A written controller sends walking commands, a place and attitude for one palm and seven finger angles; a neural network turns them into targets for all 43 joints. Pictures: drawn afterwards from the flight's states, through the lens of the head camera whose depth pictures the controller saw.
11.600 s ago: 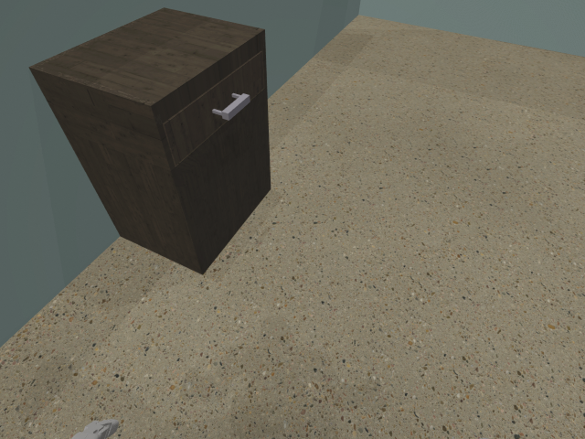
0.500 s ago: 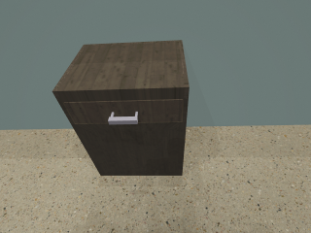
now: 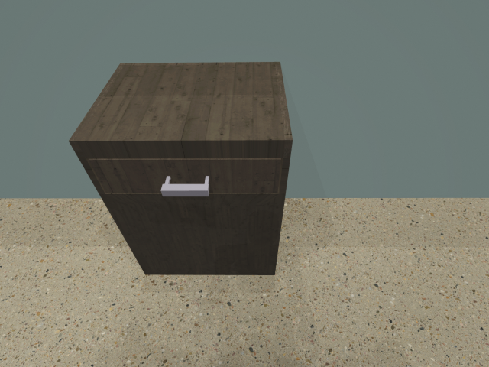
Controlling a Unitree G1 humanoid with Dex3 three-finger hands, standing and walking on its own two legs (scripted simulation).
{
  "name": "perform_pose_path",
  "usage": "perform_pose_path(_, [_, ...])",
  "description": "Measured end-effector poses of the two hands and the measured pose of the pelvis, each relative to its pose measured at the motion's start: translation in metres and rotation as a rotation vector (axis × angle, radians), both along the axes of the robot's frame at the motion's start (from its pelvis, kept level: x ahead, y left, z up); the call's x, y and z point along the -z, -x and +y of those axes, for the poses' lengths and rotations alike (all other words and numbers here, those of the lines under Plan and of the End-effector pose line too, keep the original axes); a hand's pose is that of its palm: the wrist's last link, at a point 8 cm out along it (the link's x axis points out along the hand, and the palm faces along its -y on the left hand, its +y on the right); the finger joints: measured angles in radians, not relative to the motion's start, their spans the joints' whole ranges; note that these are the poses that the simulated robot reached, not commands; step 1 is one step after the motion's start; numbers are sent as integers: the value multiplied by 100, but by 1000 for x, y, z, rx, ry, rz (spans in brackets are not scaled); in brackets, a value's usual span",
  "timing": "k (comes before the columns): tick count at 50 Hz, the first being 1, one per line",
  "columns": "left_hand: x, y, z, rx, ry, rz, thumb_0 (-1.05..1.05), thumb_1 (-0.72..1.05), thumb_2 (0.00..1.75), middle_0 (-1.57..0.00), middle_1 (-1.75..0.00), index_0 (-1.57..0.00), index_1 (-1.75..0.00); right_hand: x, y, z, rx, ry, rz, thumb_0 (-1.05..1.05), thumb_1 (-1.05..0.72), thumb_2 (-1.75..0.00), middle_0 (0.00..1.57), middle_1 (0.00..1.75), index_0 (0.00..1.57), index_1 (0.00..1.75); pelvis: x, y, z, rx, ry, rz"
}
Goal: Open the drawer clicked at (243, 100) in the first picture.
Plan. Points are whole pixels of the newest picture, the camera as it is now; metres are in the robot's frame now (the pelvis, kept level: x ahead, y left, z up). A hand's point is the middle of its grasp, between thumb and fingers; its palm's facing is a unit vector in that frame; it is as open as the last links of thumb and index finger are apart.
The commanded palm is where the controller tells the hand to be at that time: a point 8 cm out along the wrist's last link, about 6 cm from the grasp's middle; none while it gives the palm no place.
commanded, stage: look again from close up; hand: left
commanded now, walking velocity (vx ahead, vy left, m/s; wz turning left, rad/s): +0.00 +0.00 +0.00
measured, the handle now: (186, 184) +0.61 +0.20 -0.14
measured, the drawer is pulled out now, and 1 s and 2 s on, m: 0.00 0.00 0.00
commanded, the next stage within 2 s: shuffle to correct the standing spot in 0.34 s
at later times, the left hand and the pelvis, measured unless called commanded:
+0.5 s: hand out of the picture +0.03 +0.13 -0.17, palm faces +0.04 -0.98 -0.17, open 7.3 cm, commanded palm none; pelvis +0.04 -0.03 +0.00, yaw +0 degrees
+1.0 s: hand out of the picture +0.08 +0.13 -0.18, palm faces +0.08 -0.98 -0.16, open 7.4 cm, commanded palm none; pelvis +0.11 -0.03 +0.00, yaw +0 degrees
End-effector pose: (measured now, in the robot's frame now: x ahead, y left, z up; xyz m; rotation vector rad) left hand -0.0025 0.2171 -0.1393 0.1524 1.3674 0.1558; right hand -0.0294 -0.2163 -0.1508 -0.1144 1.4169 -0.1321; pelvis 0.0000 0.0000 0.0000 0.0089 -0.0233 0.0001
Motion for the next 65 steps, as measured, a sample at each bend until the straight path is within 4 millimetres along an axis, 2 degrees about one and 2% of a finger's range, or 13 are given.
perform_pose_path(8, [0,-8,-13,-15,5,21,1,92,90,-19,-29,-20,-30,1,-35,-1,-19,-18,-43,1,-91,-90,20,30,20,30,-1,-15,-9,-1,2,7])
perform_pose_path(15, [3,-15,-25,-21,19,36,2,92,90,-19,-29,-20,-30,-1,-53,-15,-23,8,-51,1,-92,-90,20,30,20,30,-1,-27,-17,1,4,4])
perform_pose_path(27, [6,-26,-39,-23,28,38,1,92,90,-19,-29,-20,-30,-1,-57,-29,-22,10,-20,1,-91,-90,20,30,20,30,0,-41,-31,1,2,3])
perform_pose_path(36, [12,-39,-47,-63,44,38,1,91,90,-19,-29,-20,-30,5,-61,-35,-20,7,40,1,-91,-90,20,30,20,30,8,-67,-37,-15,20,16])
perform_pose_path(43, [20,-43,-43,-101,62,96,1,91,90,-19,-29,-20,-30,-3,-97,-28,-31,45,13,1,-91,-90,20,30,20,30,9,-92,-29,-14,15,9])
perform_pose_path(48, [16,-66,-42,-82,51,100,1,91,90,-19,-29,-20,-30,-1,-119,-18,-18,36,-13,1,-91,-90,20,30,20,30,6,-105,-26,-3,-2,16])
perform_pose_path(51, [11,-81,-40,-65,33,76,1,91,90,-19,-29,-20,-30,0,-124,-20,-10,40,2,2,-94,-90,20,30,20,30,4,-105,-26,-2,-4,24])
perform_pose_path(59, [-1,-104,-23,-28,-57,9,2,92,90,-20,-29,-20,-30,3,-122,-39,14,35,-21,2,-93,-90,20,30,20,30,3,-93,-38,3,-11,32])
perform_pose_path(65, [-6,-112,-35,5,-66,-62,1,91,90,-19,-29,-20,-30,5,-115,-53,17,18,-45,1,-92,-90,20,30,20,30,2,-79,-52,9,-14,17])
